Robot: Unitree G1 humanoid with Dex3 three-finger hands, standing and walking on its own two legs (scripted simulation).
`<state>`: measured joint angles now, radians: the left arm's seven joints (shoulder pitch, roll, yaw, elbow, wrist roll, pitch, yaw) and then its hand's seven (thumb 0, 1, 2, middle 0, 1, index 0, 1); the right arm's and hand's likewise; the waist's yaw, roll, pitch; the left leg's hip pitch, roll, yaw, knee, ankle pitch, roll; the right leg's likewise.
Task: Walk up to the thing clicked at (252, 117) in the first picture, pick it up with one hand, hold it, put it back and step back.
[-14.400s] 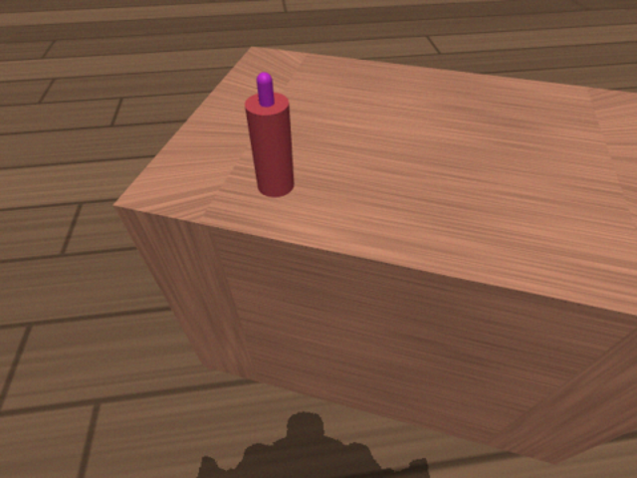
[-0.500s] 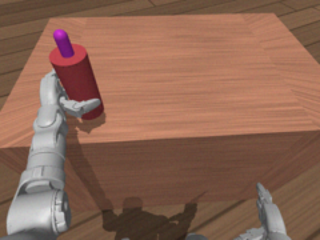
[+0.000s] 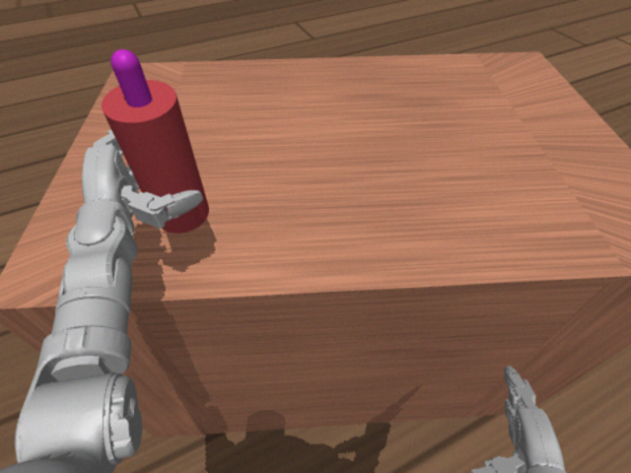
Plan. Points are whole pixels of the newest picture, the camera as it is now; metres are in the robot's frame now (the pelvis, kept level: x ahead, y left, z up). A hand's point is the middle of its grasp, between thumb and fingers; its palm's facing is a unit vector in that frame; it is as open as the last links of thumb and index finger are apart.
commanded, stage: lift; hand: left
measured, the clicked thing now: (158, 148) +0.44 +0.16 +0.20
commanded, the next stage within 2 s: hold in 1.14 s
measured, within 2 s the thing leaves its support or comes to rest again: neither
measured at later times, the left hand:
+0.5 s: hand (129, 172) +0.37 +0.17 +0.23, palm faces +0.11 -0.99 -0.03, open 10.6 cm
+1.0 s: hand (103, 160) +0.34 +0.17 +0.27, palm faces +0.10 -0.99 -0.02, open 10.6 cm
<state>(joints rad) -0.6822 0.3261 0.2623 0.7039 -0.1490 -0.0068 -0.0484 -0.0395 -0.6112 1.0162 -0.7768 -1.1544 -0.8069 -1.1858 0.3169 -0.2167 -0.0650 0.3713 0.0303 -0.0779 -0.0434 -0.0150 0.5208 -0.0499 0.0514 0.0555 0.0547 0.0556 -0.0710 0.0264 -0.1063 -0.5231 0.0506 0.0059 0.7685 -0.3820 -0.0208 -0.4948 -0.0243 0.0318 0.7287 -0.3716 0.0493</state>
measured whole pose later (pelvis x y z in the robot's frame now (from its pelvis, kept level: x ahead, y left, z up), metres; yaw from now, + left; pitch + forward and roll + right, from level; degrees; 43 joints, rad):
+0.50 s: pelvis -0.02 -0.01 +0.01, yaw +2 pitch +1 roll +0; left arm -0.53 0.29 0.25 0.22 -0.19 0.39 -0.08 -0.04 -0.61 1.02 -0.77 -1.16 -0.80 -1.19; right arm 0.32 -0.22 -0.07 0.46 0.04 -0.14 -0.05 -0.02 0.53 -0.05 0.05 0.06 0.05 0.06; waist -0.01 0.06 -0.09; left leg -0.37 0.03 -0.02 0.67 -0.32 -0.03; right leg -0.35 -0.04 0.01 0.67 -0.34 0.04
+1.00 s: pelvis -0.02 -0.01 +0.01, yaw +2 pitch +0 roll +0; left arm -0.52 0.31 0.28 0.04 -0.23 0.61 -0.07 -0.04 -0.61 1.03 -0.77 -1.17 -0.80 -1.20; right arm 0.28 -0.23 -0.09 0.58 0.05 -0.23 -0.06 -0.02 0.54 -0.04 0.05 0.06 0.05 0.06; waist 0.00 0.06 -0.09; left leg -0.33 0.03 -0.01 0.64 -0.30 -0.02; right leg -0.31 -0.05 0.01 0.64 -0.33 0.04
